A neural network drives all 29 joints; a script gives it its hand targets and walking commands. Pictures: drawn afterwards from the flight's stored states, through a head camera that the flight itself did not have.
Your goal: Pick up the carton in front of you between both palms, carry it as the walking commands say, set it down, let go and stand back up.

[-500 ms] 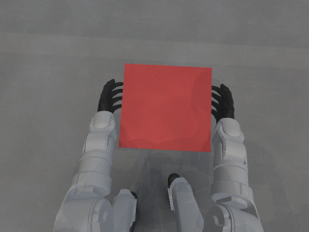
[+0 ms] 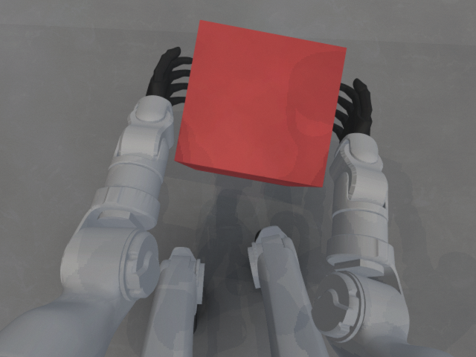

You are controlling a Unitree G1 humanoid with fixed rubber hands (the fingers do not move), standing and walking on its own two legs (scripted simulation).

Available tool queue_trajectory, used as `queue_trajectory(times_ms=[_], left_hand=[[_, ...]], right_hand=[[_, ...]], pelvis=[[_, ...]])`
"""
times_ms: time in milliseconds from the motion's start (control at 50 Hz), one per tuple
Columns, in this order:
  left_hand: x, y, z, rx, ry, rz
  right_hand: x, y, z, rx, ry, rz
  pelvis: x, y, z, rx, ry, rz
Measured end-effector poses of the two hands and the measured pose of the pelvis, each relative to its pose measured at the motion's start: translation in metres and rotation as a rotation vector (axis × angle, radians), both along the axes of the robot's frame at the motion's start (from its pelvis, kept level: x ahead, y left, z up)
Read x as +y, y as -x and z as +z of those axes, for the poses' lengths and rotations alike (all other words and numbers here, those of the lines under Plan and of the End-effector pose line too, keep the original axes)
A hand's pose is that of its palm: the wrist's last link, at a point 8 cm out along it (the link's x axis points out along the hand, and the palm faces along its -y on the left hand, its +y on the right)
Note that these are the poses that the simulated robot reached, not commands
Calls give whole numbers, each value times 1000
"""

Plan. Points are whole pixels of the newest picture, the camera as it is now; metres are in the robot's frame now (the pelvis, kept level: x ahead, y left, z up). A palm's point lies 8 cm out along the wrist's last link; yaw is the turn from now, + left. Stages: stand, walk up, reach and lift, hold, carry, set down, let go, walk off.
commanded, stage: set down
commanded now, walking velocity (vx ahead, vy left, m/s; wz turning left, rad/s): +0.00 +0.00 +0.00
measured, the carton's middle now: (253, 122) +0.49 -0.11 -0.18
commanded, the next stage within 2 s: none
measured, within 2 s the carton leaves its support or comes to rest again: rests again in 1.24 s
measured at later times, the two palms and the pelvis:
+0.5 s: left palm (192, 107) +0.56 +0.00 -0.25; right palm (332, 149) +0.43 -0.27 -0.24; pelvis -0.01 +0.02 -0.09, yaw -1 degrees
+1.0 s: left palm (193, 113) +0.57 +0.01 -0.30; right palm (322, 151) +0.43 -0.26 -0.29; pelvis -0.01 +0.02 -0.12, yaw -2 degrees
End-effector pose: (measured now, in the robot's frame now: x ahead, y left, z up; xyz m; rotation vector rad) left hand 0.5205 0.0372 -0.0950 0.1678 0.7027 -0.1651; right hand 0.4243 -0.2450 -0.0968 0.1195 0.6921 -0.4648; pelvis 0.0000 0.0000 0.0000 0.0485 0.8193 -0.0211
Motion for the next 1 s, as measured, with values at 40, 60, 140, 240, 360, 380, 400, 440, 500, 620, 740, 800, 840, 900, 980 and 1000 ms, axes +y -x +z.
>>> queue_trajectory(times_ms=[40,60,140,240,360,380,400,440,500,620,740,800,840,900,980,1000], left_hand=[[-2,-3,-12,5,-1,-12],[-4,-5,-17,7,-1,-19],[-9,-11,-40,17,-3,-43],[-15,-18,-70,28,-8,-72],[-24,-27,-109,38,-17,-109],[-25,-28,-115,40,-19,-115],[-27,-30,-122,41,-20,-122],[-30,-33,-135,44,-24,-135],[-34,-37,-153,47,-31,-153],[-39,-44,-185,60,-44,-175],[-35,-49,-200,64,-53,-187],[-33,-50,-201,57,-50,-188],[-32,-51,-202,56,-48,-187],[-30,-50,-203,62,-50,-191],[-29,-47,-208,74,-56,-200],[-29,-46,-209,77,-57,-203]], right_hand=[[-2,-1,-10,6,4,-9],[-2,-1,-16,9,6,-13],[-5,-2,-37,23,13,-29],[-9,-2,-65,38,19,-47],[-14,-3,-102,56,26,-70],[-15,-3,-109,59,27,-74],[-16,-3,-115,62,28,-78],[-18,-3,-128,67,29,-85],[-21,-4,-147,74,28,-94],[-24,-6,-179,96,26,-98],[-22,-13,-189,113,25,-84],[-21,-16,-188,104,23,-84],[-20,-17,-188,102,21,-82],[-19,-15,-190,108,18,-76],[-18,-10,-194,123,14,-64],[-18,-9,-195,127,14,-61]], pelvis=[[2,2,-9,3,4,4],[3,3,-13,5,6,6],[7,6,-28,12,14,12],[12,9,-46,22,25,20],[16,13,-67,30,37,28],[17,13,-71,31,39,29],[17,13,-74,31,41,30],[18,14,-81,31,44,31],[18,15,-91,28,49,32],[16,14,-108,-7,56,48],[13,11,-117,-15,70,59],[14,10,-119,-10,76,61],[15,10,-121,-6,80,64],[17,11,-123,-7,86,65],[20,12,-123,-12,93,67],[21,13,-124,-14,94,67]])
